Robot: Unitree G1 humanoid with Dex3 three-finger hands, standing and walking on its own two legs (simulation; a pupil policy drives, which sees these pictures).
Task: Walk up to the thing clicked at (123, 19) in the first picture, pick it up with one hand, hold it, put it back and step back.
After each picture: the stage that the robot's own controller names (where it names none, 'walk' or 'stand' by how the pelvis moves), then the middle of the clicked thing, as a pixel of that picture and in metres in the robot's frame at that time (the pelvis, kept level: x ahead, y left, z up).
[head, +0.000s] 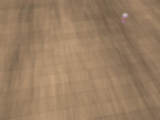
stand; (124, 18) +1.99 -0.60 -0.72
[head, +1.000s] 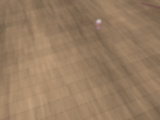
walk; (98, 24) +1.93 -0.09 -0.70
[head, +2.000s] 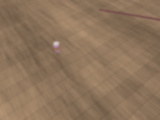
walk; (57, 47) +1.35 +0.39 -0.72
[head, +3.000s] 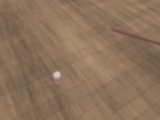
walk; (57, 78) +0.88 +0.28 -0.71
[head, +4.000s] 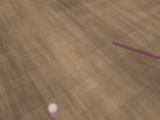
walk; (53, 110) +0.54 +0.23 -0.70
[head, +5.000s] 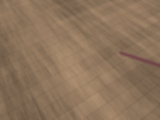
stand; out of the picture +0.36 +0.22 -0.71
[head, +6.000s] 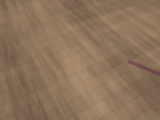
stand; out of the picture +0.36 +0.19 -0.72
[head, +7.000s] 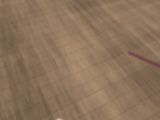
stand; out of the picture +0.40 +0.15 -0.71
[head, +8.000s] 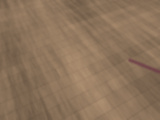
stand; out of the picture +0.39 +0.17 -0.72
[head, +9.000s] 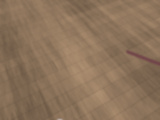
stand; out of the picture +0.41 +0.19 -0.72
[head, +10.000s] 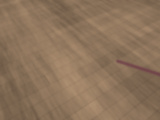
stand; out of the picture +0.37 +0.22 -0.72
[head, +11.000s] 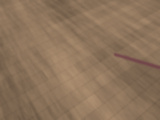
stand; out of the picture +0.37 +0.23 -0.72
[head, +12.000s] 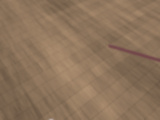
stand; out of the picture +0.40 +0.23 -0.72
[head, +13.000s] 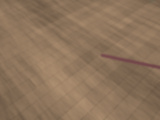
stand; out of the picture +0.32 +0.25 -0.72
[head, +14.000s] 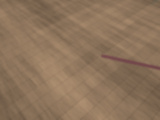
stand; out of the picture +0.33 +0.27 -0.72
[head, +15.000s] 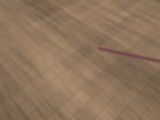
stand; out of the picture +0.35 +0.26 -0.72
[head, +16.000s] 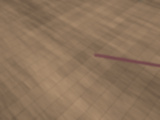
stand; out of the picture +0.31 +0.27 -0.72
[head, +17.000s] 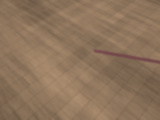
stand; out of the picture +0.32 +0.27 -0.72
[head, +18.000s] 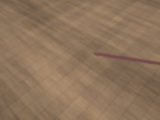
stand; out of the picture +0.33 +0.27 -0.72
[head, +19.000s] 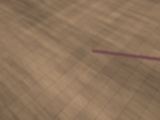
stand; out of the picture +0.32 +0.28 -0.72
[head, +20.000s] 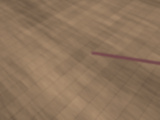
stand; out of the picture +0.31 +0.28 -0.72
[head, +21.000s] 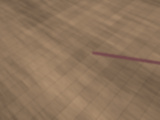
stand; out of the picture +0.31 +0.28 -0.72
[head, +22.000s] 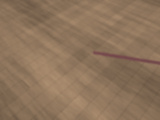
stand; out of the picture +0.31 +0.28 -0.72
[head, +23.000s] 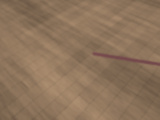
stand; out of the picture +0.31 +0.28 -0.72
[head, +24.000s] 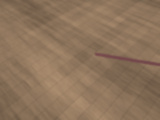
stand; out of the picture +0.32 +0.27 -0.72
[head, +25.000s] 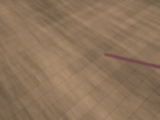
stand; out of the picture +0.36 +0.22 -0.72
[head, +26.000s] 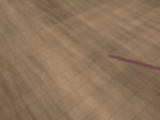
stand; out of the picture +0.36 +0.21 -0.72
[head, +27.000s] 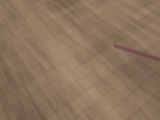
go down; out of the picture +0.36 +0.20 -0.72
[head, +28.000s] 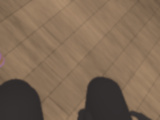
go down; out of the picture +0.42 +0.31 -0.30
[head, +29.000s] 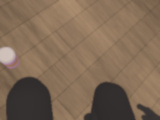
approach; (9, 58) +0.41 +0.32 -0.31
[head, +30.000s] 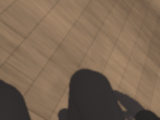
close in; out of the picture +0.37 +0.37 -0.22
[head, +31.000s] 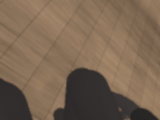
lift; out of the picture +0.34 +0.36 -0.22
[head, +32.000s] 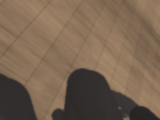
lift; out of the picture +0.33 +0.35 -0.21
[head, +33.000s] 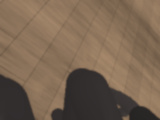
lift; out of the picture +0.32 +0.36 -0.21
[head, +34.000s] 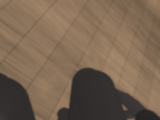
lift; out of the picture +0.29 +0.39 -0.20
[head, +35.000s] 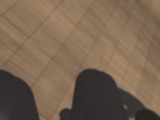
lift; out of the picture +0.27 +0.40 -0.21
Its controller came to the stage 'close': yes
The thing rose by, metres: 0.00
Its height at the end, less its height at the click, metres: +0.00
